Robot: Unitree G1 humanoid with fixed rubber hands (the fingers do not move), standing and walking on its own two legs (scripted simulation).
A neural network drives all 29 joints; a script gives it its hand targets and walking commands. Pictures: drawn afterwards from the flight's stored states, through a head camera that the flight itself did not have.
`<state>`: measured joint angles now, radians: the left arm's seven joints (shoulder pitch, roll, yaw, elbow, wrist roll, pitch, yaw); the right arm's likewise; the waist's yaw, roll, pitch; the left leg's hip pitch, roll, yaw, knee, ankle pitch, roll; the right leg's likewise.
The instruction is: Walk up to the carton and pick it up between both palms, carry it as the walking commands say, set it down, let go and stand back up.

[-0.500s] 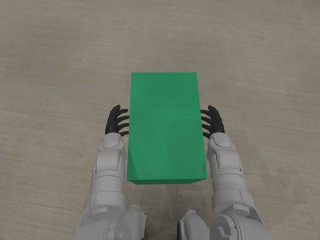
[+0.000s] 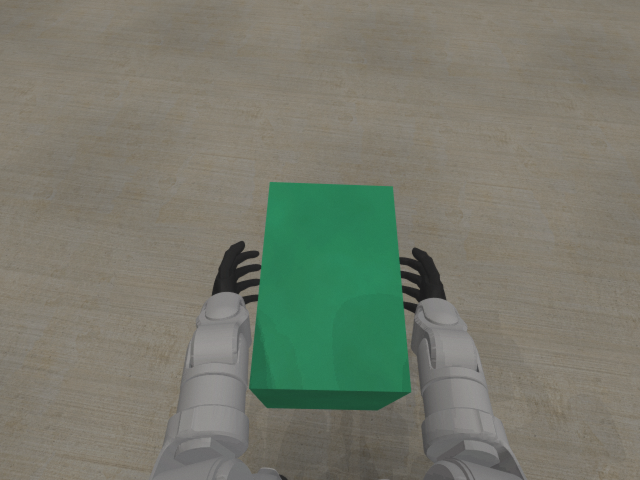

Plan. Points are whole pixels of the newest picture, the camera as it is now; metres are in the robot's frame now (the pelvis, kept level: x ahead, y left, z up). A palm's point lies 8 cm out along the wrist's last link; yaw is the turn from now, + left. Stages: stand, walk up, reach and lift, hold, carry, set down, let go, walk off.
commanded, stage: reach and lift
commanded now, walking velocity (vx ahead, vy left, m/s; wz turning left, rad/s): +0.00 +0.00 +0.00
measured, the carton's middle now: (326, 302) +0.38 +0.02 -0.09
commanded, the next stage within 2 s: hold in 1.82 s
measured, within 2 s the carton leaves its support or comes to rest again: neither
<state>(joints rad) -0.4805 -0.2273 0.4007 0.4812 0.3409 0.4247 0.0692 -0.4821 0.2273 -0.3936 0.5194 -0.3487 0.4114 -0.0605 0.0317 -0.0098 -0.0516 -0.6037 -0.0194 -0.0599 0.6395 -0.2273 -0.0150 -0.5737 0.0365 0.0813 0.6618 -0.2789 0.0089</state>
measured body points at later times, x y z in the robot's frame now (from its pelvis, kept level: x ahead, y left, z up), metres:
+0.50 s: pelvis +0.01 +0.00 +0.02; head -0.02 +0.00 +0.47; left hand +0.33 +0.15 +0.06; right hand +0.34 -0.12 +0.05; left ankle +0.05 +0.13 -0.72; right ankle +0.02 -0.12 -0.72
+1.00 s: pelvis +0.00 +0.00 +0.02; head -0.04 +0.00 +0.47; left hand +0.33 +0.14 +0.07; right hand +0.33 -0.13 +0.07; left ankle +0.05 +0.13 -0.72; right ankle +0.02 -0.12 -0.72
